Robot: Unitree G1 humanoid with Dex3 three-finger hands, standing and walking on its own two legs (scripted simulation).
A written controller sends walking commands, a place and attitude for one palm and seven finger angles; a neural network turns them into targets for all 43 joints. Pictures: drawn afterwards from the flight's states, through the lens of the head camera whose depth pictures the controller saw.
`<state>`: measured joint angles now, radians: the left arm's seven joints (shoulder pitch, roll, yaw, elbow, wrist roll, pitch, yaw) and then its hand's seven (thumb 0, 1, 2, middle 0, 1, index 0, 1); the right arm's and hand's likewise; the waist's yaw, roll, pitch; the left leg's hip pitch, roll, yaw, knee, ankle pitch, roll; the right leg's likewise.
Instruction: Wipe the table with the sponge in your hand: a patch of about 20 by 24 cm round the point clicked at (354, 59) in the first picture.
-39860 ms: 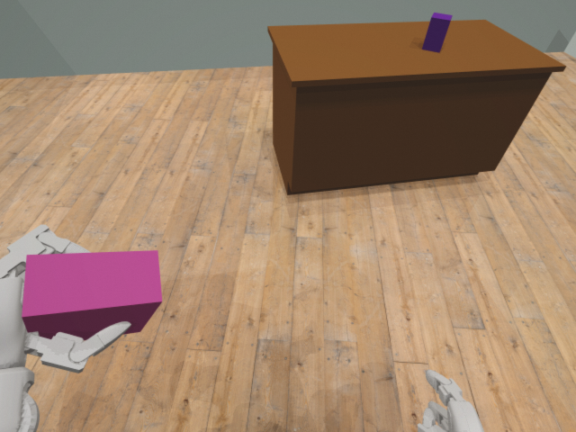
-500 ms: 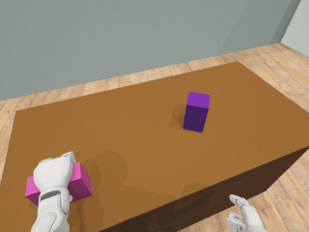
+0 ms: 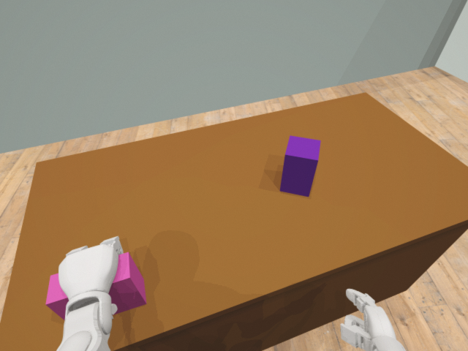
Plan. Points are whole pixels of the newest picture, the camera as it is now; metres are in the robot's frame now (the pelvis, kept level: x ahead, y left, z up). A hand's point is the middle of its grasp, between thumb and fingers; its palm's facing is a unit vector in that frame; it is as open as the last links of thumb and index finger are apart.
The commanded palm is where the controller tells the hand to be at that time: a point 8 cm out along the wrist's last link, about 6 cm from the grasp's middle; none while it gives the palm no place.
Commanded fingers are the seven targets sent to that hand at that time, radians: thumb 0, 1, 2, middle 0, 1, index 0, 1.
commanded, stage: lift the sponge slowly off the table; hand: left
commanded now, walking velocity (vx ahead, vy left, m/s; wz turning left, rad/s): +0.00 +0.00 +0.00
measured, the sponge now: (104, 294) +0.21 +0.28 -0.05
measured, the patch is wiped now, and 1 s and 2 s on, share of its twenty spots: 1.00 1.00 1.00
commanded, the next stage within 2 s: bring the sponge back beside the body in 2.00 s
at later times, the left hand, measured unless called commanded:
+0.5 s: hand (100, 286) +0.21 +0.27 +0.00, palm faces -0.06 -0.12 -0.99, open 9.7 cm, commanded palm +0.18 +0.26 +0.06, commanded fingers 0.00 0.10 1.30 -1.20 -1.60 -1.20 -1.60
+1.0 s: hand (93, 283) +0.20 +0.27 +0.02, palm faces -0.03 -0.16 -0.99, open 9.6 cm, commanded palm +0.18 +0.26 +0.09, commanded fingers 0.00 0.10 1.30 -1.20 -1.60 -1.20 -1.60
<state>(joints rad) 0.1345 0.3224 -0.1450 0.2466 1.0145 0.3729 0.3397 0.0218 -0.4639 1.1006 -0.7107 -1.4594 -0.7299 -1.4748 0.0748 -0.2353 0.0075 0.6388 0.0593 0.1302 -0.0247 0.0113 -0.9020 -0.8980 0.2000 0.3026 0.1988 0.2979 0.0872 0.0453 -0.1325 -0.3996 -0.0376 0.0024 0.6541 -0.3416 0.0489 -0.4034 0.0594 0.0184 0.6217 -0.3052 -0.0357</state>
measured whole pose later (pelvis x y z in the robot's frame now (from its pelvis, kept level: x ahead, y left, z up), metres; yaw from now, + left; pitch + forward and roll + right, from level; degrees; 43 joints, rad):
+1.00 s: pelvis +0.00 +0.00 +0.02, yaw +0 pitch -2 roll -1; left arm 0.21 0.34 -0.16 0.06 0.97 0.38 0.21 0.00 -0.50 1.10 -0.78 -1.38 -0.79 -1.40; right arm 0.02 -0.23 0.01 0.69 0.04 0.11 -0.02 0.01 -0.90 -0.90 0.20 0.30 0.19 0.29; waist 0.12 0.06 -0.05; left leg -0.18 -0.04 0.01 0.49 -0.28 0.05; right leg -0.18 0.06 0.03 0.44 -0.23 -0.04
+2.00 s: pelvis +0.00 -0.01 +0.02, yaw +0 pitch -5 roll -1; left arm 0.20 0.43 -0.10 -0.13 0.91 0.46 0.04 0.00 -0.50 1.09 -0.78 -1.38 -0.79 -1.40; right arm 0.01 -0.26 0.06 0.69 0.05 0.12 -0.01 0.01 -0.90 -0.90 0.20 0.30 0.23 0.32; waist 0.12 0.09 -0.02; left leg -0.07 -0.03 0.00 0.39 -0.23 0.04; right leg -0.08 0.07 0.04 0.35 -0.19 -0.05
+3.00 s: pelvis +0.00 -0.01 +0.02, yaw +0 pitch -6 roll +0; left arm 0.27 0.48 -0.08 -0.33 0.88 0.45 -0.01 0.00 -0.50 1.09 -0.78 -1.38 -0.79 -1.39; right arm 0.01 -0.26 0.05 0.68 0.04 0.12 -0.02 0.01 -0.90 -0.90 0.20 0.30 0.18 0.29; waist 0.13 0.10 0.00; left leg -0.07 -0.03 0.00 0.39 -0.23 0.04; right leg -0.08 0.06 0.04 0.36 -0.19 -0.05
